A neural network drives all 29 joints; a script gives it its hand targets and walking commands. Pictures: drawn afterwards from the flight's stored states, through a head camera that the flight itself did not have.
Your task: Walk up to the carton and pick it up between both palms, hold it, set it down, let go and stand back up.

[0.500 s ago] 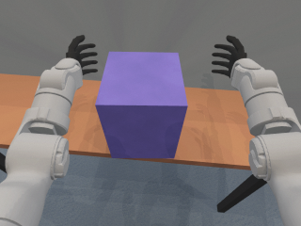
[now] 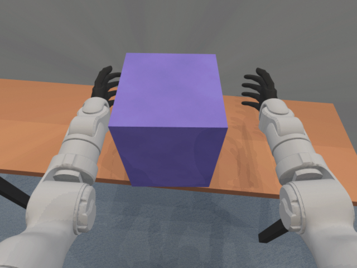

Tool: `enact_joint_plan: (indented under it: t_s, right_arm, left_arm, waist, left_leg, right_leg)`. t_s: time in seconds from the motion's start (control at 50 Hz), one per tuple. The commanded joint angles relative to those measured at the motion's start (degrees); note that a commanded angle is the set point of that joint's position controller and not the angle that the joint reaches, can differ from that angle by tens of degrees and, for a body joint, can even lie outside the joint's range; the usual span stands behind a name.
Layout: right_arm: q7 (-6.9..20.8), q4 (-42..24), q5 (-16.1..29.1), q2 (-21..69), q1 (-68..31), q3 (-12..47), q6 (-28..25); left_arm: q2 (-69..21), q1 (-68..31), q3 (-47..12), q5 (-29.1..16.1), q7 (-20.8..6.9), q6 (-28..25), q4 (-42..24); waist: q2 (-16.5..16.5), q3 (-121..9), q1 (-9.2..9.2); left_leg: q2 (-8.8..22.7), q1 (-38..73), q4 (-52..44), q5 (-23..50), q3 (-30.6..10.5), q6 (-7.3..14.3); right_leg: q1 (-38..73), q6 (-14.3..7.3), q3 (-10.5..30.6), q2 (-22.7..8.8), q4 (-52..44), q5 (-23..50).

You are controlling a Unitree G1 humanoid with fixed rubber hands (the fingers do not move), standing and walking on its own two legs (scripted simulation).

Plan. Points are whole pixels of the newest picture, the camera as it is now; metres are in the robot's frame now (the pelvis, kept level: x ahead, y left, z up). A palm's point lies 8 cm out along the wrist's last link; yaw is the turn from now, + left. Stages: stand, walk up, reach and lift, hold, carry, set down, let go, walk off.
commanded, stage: reach and lift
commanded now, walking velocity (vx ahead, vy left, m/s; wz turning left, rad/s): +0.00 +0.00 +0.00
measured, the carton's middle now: (170, 125) +0.43 +0.07 +0.06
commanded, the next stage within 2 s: none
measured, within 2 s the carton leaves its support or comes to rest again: leaves its support in 1.92 s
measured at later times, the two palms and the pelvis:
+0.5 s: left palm (107, 106) +0.43 +0.22 +0.11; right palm (256, 105) +0.47 -0.12 +0.11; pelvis +0.01 +0.00 +0.00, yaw +0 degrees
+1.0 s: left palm (111, 103) +0.43 +0.20 +0.12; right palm (241, 104) +0.46 -0.08 +0.12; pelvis +0.00 +0.00 +0.00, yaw +1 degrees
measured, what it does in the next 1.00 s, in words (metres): stands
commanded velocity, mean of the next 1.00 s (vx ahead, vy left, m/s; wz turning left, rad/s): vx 0.00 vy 0.00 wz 0.00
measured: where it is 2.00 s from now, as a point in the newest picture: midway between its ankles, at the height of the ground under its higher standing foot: outside the picture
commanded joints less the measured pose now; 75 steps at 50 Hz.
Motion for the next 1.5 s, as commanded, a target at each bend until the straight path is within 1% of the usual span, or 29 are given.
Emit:
enact_joint_plan:
  t_s: [0.0, 0.08, 0.12, 0.16, 0.2, 0.24, 0.3, 0.34, 0.42, 0.46, 0.5, 0.52, 0.62, 0.68, 0.72, 0.78, 0.84, 0.9, 0.92, 1.0, 1.04, 1.1, 1.18, 1.22, 1.26, 1.28, 1.34, 1.42, 1.48]
  right_arm:
    - [0.17, -9.00, -1.52, -6.48, -19.87, -2.04, -4.63]
    - [0.03, -10.71, -2.50, -6.01, -20.38, -2.53, -7.23]
    - [0.10, -10.05, -2.51, -5.40, -19.63, -2.45, -8.09]
    - [0.26, -7.58, -2.99, -4.41, -17.90, -2.61, -8.51]
    - [0.35, -7.48, -3.15, -3.70, -17.99, -2.56, -8.74]
    - [0.25, -7.55, -3.23, -2.97, -18.12, -2.53, -9.15]
    - [-0.07, -6.70, -3.74, -2.21, -19.07, -2.64, -9.66]
    - [-0.49, -7.26, -3.62, -1.83, -19.72, -2.48, -10.09]
    - [-1.31, -6.16, -4.88, 0.05, -19.13, -2.87, -9.57]
    - [-1.61, -5.07, -5.72, 0.36, -19.51, -4.33, -9.20]
    - [-1.70, -4.03, -6.69, 0.41, -19.97, -5.16, -8.80]
    - [-2.00, -5.20, -6.62, 0.88, -20.06, -5.25, -8.88]
    - [-2.88, -7.11, -8.69, 2.07, -21.56, -7.14, -8.89]
    - [-3.06, -6.59, -10.10, 3.04, -21.28, -8.10, -8.86]
    - [-2.97, -7.10, -10.43, 4.74, -22.50, -8.21, -8.88]
    - [-2.92, -6.27, -12.11, 5.90, -21.81, -9.40, -8.84]
    - [-3.18, -7.41, -13.53, 7.20, -23.11, -10.75, -8.68]
    - [-3.28, -6.14, -15.17, 8.14, -21.40, -12.13, -8.12]
    - [-3.23, -7.40, -15.11, 9.57, -22.27, -11.62, -8.14]
    - [-2.22, -7.10, -17.06, 12.92, -20.26, -12.49, -7.96]
    - [-1.42, -8.20, -17.78, 15.37, -20.07, -12.93, -8.06]
    - [0.00, -9.07, -19.61, 19.09, -19.34, -12.84, -8.34]
    - [2.35, -9.62, -22.37, 24.83, -15.96, -12.54, -8.01]
    - [3.49, -10.31, -23.18, 26.71, -14.34, -12.17, -7.63]
    - [4.74, -10.66, -23.76, 30.17, -13.51, -11.29, -7.16]
    - [5.48, -10.90, -23.90, 32.17, -13.95, -11.05, -6.95]
    - [7.72, -11.85, -24.86, 37.42, -13.86, -8.77, -6.22]
    - [9.23, -12.46, -25.19, 40.03, -12.88, -8.17, -4.77]
    - [9.78, -17.73, -24.15, 40.76, -14.29, -5.78, -4.60]
  left_arm:
    - [5.59, -19.03, 1.54, 1.24, -0.07, -4.58, -9.36]
    - [5.07, -18.69, 2.50, 2.14, -0.12, -7.10, -10.52]
    - [4.16, -18.21, 1.96, 2.19, -0.26, -7.87, -10.09]
    - [3.06, -17.00, 1.78, 2.72, -0.34, -8.21, -8.91]
    - [3.21, -17.41, 1.97, 2.88, -0.40, -8.54, -8.58]
    - [2.25, -17.04, 1.72, 3.11, -0.31, -8.92, -8.66]
    - [1.90, -17.82, 2.52, 3.65, -0.13, -9.51, -7.53]
    - [1.57, -18.67, 2.12, 3.70, -0.11, -10.02, -7.54]
    - [0.30, -19.22, 2.34, 4.10, -0.29, -9.94, -5.99]
    - [-0.18, -19.98, 2.71, 5.01, -0.27, -9.69, -5.19]
    - [0.45, -20.98, 3.78, 6.32, -0.21, -9.51, -5.08]
    - [-0.16, -20.92, 3.32, 5.98, -0.16, -9.57, -5.55]
    - [-2.44, -23.13, 3.88, 7.54, 0.15, -9.71, -7.09]
    - [-4.17, -22.87, 4.22, 8.57, 0.70, -9.64, -7.20]
    - [-6.37, -24.91, 4.00, 9.46, 1.00, -9.82, -8.63]
    - [-7.36, -23.46, 5.11, 11.00, 1.12, -9.40, -6.58]
    - [-9.33, -25.64, 5.64, 12.45, 1.45, -9.28, -9.03]
    - [-10.80, -24.18, 5.80, 13.58, 1.66, -8.78, -8.10]
    - [-12.70, -24.24, 5.32, 13.48, 1.69, -8.74, -8.07]
    - [-16.73, -22.25, 6.21, 15.72, 1.07, -8.27, -7.13]
    - [-19.61, -22.39, 6.22, 16.88, 0.55, -8.42, -9.40]
    - [-23.68, -21.19, 7.05, 19.27, -0.38, -8.47, -9.76]
    - [-29.03, -16.68, 7.59, 21.66, -3.44, -8.11, -7.68]
    - [-29.20, -16.01, 7.74, 22.38, -4.76, -8.17, -9.02]
    - [-32.04, -15.81, 7.03, 22.81, -6.17, -7.98, -9.20]
    - [-34.31, -16.23, 6.20, 23.35, -6.88, -7.94, -10.24]
    - [-38.26, -18.12, 3.85, 23.54, -8.93, -7.54, -12.77]
    - [-39.46, -18.49, 3.12, 23.87, -10.51, -6.22, -13.96]
    - [-39.68, -19.05, 2.06, 23.08, -10.66, -6.01, -17.73]
  waist:
    - [0.47, -34.78, 0.17]
    - [-0.43, -37.51, 0.20]
    - [0.29, -36.96, 0.16]
    - [0.72, -35.56, 0.36]
    - [0.02, -34.42, 0.43]
    - [0.45, -34.71, 0.30]
    - [-0.76, -33.68, 0.39]
    - [-0.17, -34.07, 0.42]
    - [-1.01, -33.03, -0.37]
    - [0.01, -31.41, -0.67]
    - [-0.21, -30.32, -0.38]
    - [0.37, -31.12, -0.79]
    - [1.78, -33.18, -1.31]
    - [1.12, -32.79, -1.31]
    - [2.69, -32.92, -1.39]
    - [1.94, -31.09, -1.36]
    - [1.97, -32.28, -1.97]
    - [2.30, -30.94, -2.46]
    - [2.20, -30.44, -2.38]
    - [2.51, -28.95, -2.48]
    - [2.81, -30.50, -2.51]
    - [2.57, -30.18, -2.24]
    - [1.67, -27.69, -2.45]
    - [0.70, -27.90, -2.44]
    - [0.79, -26.55, -2.38]
    - [1.91, -26.34, -2.30]
    - [1.23, -26.14, -2.56]
    - [1.39, -23.33, -2.43]
    - [0.44, -26.22, -1.53]
  left_leg:
    - [-1.26, 22.48, 5.77, 24.64, -0.11, -2.28]
    - [-1.68, 23.55, 6.80, 29.06, 0.07, -2.40]
    - [-1.71, 23.93, 7.22, 29.34, 0.24, -2.61]
    - [-1.80, 23.63, 6.61, 28.45, 0.34, -2.93]
    - [-1.69, 23.37, 6.61, 27.18, 0.33, -2.78]
    - [-1.64, 23.39, 6.39, 27.85, 0.26, -2.84]
    - [-1.87, 21.74, 6.17, 26.14, 0.63, -2.46]
    - [-1.91, 20.14, 5.93, 24.94, 0.77, -2.16]
    - [-2.08, 20.20, 5.25, 22.28, 0.68, -1.92]
    - [-2.11, 20.26, 4.95, 21.69, 0.78, -1.87]
    - [-2.14, 19.87, 4.68, 20.43, 0.71, -1.96]
    - [-2.10, 19.95, 4.66, 20.30, 1.08, -1.57]
    - [-1.88, 21.78, 4.96, 20.92, 0.69, -1.92]
    - [-1.65, 22.91, 5.02, 21.18, 0.35, -2.01]
    - [-1.61, 23.95, 5.22, 21.25, 0.36, -2.16]
    - [-1.65, 24.37, 4.82, 20.36, 0.41, -2.06]
    - [-1.68, 25.35, 4.44, 20.47, 0.30, -1.99]
    - [-1.58, 26.57, 3.90, 19.22, 0.56, -2.01]
    - [-1.30, 26.93, 3.83, 20.01, 0.27, -1.86]
    - [-1.44, 27.77, 3.64, 22.21, -0.05, -2.04]
    - [-1.21, 28.83, 3.23, 24.19, -0.35, -2.04]
    - [-1.27, 29.60, 2.20, 26.26, -0.60, -2.03]
    - [-1.70, 29.60, -0.11, 28.02, -0.43, -2.01]
    - [-1.82, 29.70, -1.53, 28.48, -0.43, -1.94]
    - [-2.01, 28.86, -3.03, 27.38, -0.19, -1.63]
    - [-1.92, 28.43, -3.58, 27.55, -0.38, -1.73]
    - [-2.18, 28.98, -5.07, 25.68, -0.28, -1.54]
    - [-2.53, 28.06, -7.09, 21.35, 0.24, -1.22]
    - [-2.27, 26.77, -7.33, 21.09, 0.04, -0.63]
  right_leg:
    - [8.44, 2.68, -0.08, 1.70, 2.51, 18.54]
    - [9.14, 2.64, -0.15, 2.20, 3.13, 22.56]
    - [8.61, 2.52, -0.30, 2.33, 3.42, 22.71]
    - [8.72, 2.35, -0.44, 2.21, 2.64, 21.26]
    - [8.48, 2.57, -0.47, 2.09, 2.28, 20.70]
    - [7.93, 2.52, -0.47, 2.06, 2.25, 21.17]
    - [8.69, 2.96, -0.56, 2.02, 2.96, 21.62]
    - [9.75, 2.83, -0.40, 1.79, 2.97, 21.74]
    - [9.67, 2.93, -0.83, 1.97, 2.57, 19.87]
    - [8.83, 2.77, -0.67, 1.85, 2.15, 18.75]
    - [8.15, 2.57, -0.79, 2.26, 1.52, 16.75]
    - [8.87, 2.52, -0.55, 1.81, 1.33, 17.14]
    - [7.87, 1.66, -1.27, 2.14, 0.96, 16.12]
    - [6.37, 1.12, -1.39, 2.31, -0.09, 14.22]
    - [5.76, 0.78, -1.52, 2.27, -0.38, 13.60]
    - [4.94, 0.86, -1.78, 2.27, -1.20, 12.71]
    - [5.54, 0.38, -1.99, 2.60, -1.67, 12.86]
    - [5.16, 0.13, -2.34, 2.52, -2.75, 11.19]
    - [4.56, -0.12, -2.21, 2.49, -2.95, 11.35]
    - [4.59, -0.07, -2.37, 2.60, -4.26, 12.74]
    - [5.74, -0.33, -2.29, 2.71, -4.70, 13.99]
    - [6.92, -0.51, -2.05, 2.62, -5.72, 16.01]
    - [9.68, 0.00, -1.80, 2.55, -7.58, 18.91]
    - [12.08, 0.31, -1.70, 2.55, -8.03, 20.89]
    - [13.34, 0.35, -1.61, 2.57, -8.69, 21.17]
    - [13.85, 0.00, -1.45, 2.61, -9.03, 20.60]
    - [14.10, -0.01, -1.64, 2.83, -10.37, 18.76]
    - [15.19, 0.10, -1.49, 2.71, -11.45, 16.46]
    - [16.27, -0.02, -1.22, 2.69, -10.62, 17.56]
